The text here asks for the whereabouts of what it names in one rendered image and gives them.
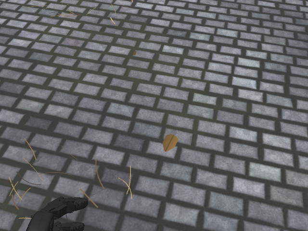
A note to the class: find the left robot hand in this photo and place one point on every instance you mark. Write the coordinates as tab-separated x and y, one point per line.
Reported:
43	220

